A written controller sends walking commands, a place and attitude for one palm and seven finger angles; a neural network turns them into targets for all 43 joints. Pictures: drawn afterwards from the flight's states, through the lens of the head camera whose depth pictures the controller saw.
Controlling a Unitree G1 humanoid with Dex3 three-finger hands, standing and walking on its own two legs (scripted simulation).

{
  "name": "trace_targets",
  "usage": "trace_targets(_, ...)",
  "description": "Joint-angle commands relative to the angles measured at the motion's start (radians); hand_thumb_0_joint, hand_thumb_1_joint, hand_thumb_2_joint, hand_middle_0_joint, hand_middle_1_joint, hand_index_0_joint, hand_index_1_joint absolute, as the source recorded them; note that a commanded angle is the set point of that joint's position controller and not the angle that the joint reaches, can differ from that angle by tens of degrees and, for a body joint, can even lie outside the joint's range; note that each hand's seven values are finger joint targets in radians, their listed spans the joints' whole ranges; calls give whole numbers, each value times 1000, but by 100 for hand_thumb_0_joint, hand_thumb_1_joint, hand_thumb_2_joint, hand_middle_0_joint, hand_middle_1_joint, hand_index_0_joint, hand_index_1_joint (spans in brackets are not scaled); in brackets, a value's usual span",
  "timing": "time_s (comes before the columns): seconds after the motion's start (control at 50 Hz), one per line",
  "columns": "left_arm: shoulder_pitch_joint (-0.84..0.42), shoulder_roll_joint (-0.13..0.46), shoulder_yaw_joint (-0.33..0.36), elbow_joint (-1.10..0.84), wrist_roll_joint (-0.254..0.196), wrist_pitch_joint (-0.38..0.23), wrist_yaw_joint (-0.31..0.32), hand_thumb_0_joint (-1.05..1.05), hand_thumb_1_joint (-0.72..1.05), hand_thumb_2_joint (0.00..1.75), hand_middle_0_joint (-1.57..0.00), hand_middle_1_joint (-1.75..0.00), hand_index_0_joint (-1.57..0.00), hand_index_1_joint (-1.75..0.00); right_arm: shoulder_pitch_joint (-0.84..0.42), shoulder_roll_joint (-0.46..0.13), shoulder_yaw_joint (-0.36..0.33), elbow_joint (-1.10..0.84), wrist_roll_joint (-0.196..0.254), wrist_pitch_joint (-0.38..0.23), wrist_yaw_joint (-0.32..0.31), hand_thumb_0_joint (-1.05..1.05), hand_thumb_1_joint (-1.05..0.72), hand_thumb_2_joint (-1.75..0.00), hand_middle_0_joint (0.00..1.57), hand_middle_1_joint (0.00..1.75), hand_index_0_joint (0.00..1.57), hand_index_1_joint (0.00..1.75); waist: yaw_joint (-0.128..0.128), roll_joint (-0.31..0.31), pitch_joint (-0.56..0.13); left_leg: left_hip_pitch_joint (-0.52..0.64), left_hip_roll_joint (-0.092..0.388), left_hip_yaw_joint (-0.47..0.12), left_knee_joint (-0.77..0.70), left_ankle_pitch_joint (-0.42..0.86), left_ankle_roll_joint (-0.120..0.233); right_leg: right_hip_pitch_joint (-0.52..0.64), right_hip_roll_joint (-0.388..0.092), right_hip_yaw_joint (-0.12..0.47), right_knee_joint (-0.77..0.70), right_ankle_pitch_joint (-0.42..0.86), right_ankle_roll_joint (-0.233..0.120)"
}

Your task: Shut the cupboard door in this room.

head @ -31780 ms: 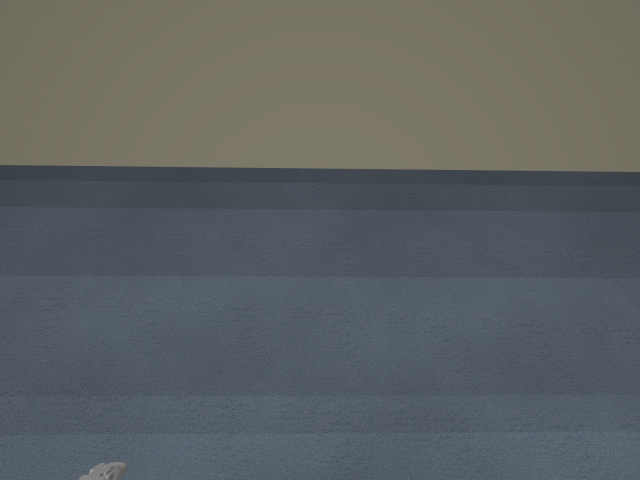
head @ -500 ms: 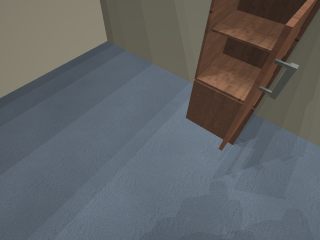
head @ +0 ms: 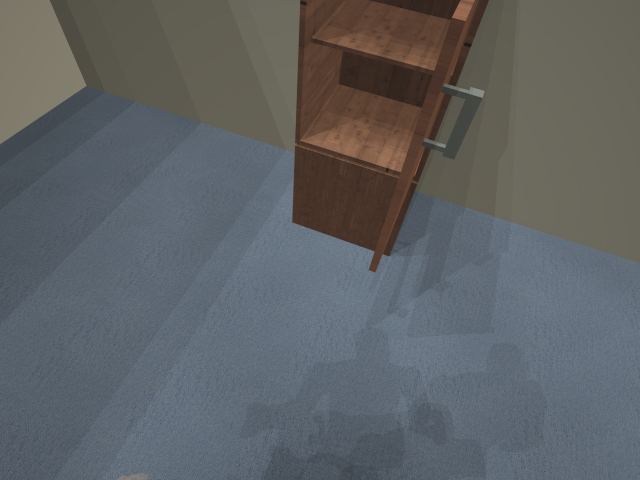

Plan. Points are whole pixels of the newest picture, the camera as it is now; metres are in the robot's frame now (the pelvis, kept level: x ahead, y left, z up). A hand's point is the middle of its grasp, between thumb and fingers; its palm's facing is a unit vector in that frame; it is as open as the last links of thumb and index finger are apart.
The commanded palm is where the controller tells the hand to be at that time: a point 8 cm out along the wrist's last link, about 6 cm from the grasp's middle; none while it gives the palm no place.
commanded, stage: stand and wait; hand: left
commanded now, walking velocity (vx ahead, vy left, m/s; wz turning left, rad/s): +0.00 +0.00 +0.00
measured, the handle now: (449, 121) +0.65 -0.17 +0.10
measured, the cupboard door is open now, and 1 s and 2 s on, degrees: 88 88 88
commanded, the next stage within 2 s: look at it before walking up in 0.86 s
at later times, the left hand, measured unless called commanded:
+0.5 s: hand out of the picture +0.07 +0.17 -0.16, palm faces -0.07 -0.97 -0.22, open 7.3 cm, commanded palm none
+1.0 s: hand out of the picture -0.01 +0.12 -0.16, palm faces +0.00 -0.99 -0.15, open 7.4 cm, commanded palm none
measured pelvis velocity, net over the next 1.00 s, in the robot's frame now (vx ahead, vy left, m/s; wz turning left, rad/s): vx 0.02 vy -0.03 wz -0.03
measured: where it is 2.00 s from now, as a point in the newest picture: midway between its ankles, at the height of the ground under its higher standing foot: outside the picture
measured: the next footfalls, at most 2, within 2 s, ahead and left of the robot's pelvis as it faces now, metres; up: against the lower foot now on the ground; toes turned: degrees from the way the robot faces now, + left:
right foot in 0.34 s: +0.02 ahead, -0.13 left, +0.00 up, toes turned -6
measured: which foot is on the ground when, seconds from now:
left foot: down 0.00-1.00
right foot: up 0.00-0.32, down 0.34-1.00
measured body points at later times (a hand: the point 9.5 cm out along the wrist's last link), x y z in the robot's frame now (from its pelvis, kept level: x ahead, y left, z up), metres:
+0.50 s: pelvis +0.02 -0.01 +0.01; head +0.04 -0.02 +0.46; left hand +0.08 +0.22 -0.14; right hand -0.02 -0.22 -0.15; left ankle +0.00 +0.11 -0.73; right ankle -0.02 -0.13 -0.73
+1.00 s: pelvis +0.02 -0.03 +0.02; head +0.03 -0.03 +0.46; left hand -0.01 +0.17 -0.15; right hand +0.01 -0.26 -0.14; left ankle +0.00 +0.11 -0.73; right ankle -0.02 -0.13 -0.73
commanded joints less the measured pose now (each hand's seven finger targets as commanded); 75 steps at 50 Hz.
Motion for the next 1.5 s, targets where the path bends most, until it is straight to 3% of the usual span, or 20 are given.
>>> trace_targets(0.0,-12,79,18,-68,0,-12,3,0,90,90,-20,-30,-20,-30,54,-199,-37,-48,-17,-14,-16,0,-90,-90,20,30,20,30,-12,303,-35,18,371,-435,-363,139,186,-145,-29,23,398,-256,21)
trace_targets(0.04,18,59,14,-29,1,-17,-6,0,90,90,-20,-30,-20,-30,20,-144,-21,-41,-15,-20,-16,0,-90,-90,20,30,20,30,21,181,-24,44,261,-258,-330,207,159,-145,-45,-7,446,-148,30)
trace_targets(0.08,24,34,-3,-7,-3,-21,-7,0,90,90,-20,-30,-20,-30,56,-121,-18,-14,-9,-27,-18,0,-90,-90,20,30,20,30,11,182,-69,136,215,-166,-298,368,142,-132,-55,-38,384,-109,41)
trace_targets(0.14,-5,10,-23,5,-7,-25,0,0,90,90,-20,-30,-20,-30,115,-108,-20,35,-6,-28,-18,0,-90,-90,20,30,20,30,-10,205,-82,196,212,-128,-270,534,146,-73,-72,-76,232,-114,47)
trace_targets(0.18,-39,-4,-34,10,-10,-31,4,0,90,90,-20,-30,-20,-30,158,-110,-26,69,-7,-24,-18,0,-90,-90,20,30,20,30,-35,218,-86,223,222,-132,-244,609,149,-26,-80,-104,107,-137,44)
trace_targets(0.22,-29,-5,-37,32,-14,-37,8,0,90,90,-20,-30,-20,-30,181,-107,-29,94,-5,-22,-17,0,-90,-90,20,30,20,30,-32,210,-97,232,210,-139,-223,650,137,36,-76,-120,-21,-93,37)
trace_targets(0.26,40,2,-37,76,-15,-48,14,0,90,90,-20,-30,-20,-30,173,-99,-33,111,4,-22,-16,0,-90,-90,20,30,20,30,-6,187,-129,225,182,-113,-170,602,95,151,-83,-139,-218,92,31)
trace_targets(0.28,61,23,-36,94,-15,-57,20,0,90,90,-20,-30,-20,-30,181,-70,-29,121,10,-25,-14,0,-90,-90,20,30,20,30,-5,142,-138,173,155,-90,-143,528,56,239,-120,-104,-277,202,18)
trace_targets(0.3,68,52,-35,109,-16,-65,27,0,90,90,-20,-30,-20,-30,191,-39,-22,124,16,-29,-10,0,-90,-90,20,30,20,30,-12,84,-143,68,134,-73,-137,410,20,341,-200,-30,-255,344,-11)
trace_targets(0.32,69,60,-38,119,-16,-67,30,0,90,90,-20,-30,-20,-30,175,-11,-13,121,16,-29,-8,0,-90,-90,20,30,20,30,-12,51,-108,33,103,-41,-169,281,-3,320,-256,-21,-215,440,-33)
trace_targets(0.36,67,51,-36,134,-17,-74,29,0,90,90,-20,-30,-20,-30,168,-7,-8,141,8,-20,-11,0,-90,-90,20,30,20,30,-13,-87,-82,91,76,-17,-194,222,-17,233,-230,-17,-206,432,-51)
trace_targets(0.38,64,36,-41,138,-18,-74,29,0,90,90,-20,-30,-20,-30,175,-12,-7,149,8,-18,-12,0,-90,-90,20,30,20,30,-17,-97,-66,119,78,-13,-207,195,-14,188,-217,-18,-235,352,-46)
trace_targets(0.4,59,25,-44,142,-16,-73,29,0,90,90,-20,-30,-20,-30,177,-10,-7,160,8,-21,-10,0,-90,-90,20,30,20,30,-18,-61,-32,124,85,-19,-217,224,-7,164,-199,-34,-233,327,-38)
trace_targets(0.46,94,6,-49,154,-18,-74,33,0,90,90,-20,-30,-20,-30,195,-5,0,183,9,-29,-13,0,-90,-90,20,30,20,30,-11,3,-51,146,97,-24,-222,304,7,197,-182,-43,-237,345,-27)
trace_targets(0.52,114,1,-51,163,-19,-75,35,0,90,90,-20,-30,-20,-30,194,6,5,192,9,-23,-13,0,-90,-90,20,30,20,30,-10,8,-13,133,93,-19,-230,249,3,184,-181,-39,-262,308,-28)
trace_targets(0.68,156,-12,-56,182,-17,-81,36,0,90,90,-20,-30,-20,-30,185,9,8,198,9,-19,-17,0,-90,-90,20,30,20,30,-13,31,-8,159,93,-14,-225,252,3,178,-178,-36,-281,335,-31)
trace_targets(0.78,177,-20,-59,193,-16,-81,36,0,90,90,-20,-30,-20,-30,173,7,10,193,9,-16,-19,0,-90,-90,20,30,20,30,-12,40,21,157,90,-15,-226,220,4,153,-174,-33,-301,281,-30)
trace_targets(1.02,190,-24,-54,197,-15,-84,36,0,90,90,-20,-30,-20,-30,156,-7,5,183,8,-20,-22,0,-90,-90,20,30,20,30,-10,43,1,169,93,-22,-214,248,8,170,-174,-42,-294,315,-32)
trace_targets(1.22,154,11,-45,177,-15,-84,34,0,90,90,-20,-30,-20,-30,147,-36,2,176,7,-27,-20,0,-90,-90,20,30,20,30,-4,43,-1,151,96,-36,-229,258,16,197,-175,-55,-290,295,-32)
trace_targets(1.48,69,94,-30,147,-14,-87,24,0,90,90,-20,-30,-20,-30,85,-123,-7,156,6,-38,-13,0,-90,-90,20,30,20,30,-1,51,-26,155,102,-59,-260,277,23,228,-180,-59,-296,276,-31)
